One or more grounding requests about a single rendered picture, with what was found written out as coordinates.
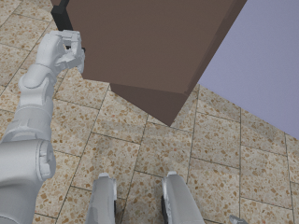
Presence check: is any right robot thigh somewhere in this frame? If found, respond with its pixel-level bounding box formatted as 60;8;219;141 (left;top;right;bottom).
162;174;206;224

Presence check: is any robot right hand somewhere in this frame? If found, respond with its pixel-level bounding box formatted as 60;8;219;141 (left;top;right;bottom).
229;215;249;224

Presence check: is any handle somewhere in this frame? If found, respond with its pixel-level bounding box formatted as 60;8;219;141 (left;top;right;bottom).
50;0;86;53

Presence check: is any robot left forearm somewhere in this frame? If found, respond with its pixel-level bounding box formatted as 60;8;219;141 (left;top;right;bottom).
0;63;57;144

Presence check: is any cupboard door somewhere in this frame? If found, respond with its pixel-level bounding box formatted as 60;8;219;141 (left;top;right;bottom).
50;0;234;94

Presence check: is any right robot shin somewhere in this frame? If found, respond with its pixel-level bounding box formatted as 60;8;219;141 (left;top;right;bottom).
164;171;184;224

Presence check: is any left robot upper arm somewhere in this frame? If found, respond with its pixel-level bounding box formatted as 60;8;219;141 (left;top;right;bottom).
0;138;56;224

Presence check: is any robot left hand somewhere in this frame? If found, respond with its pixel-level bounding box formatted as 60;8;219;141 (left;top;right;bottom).
35;30;85;77

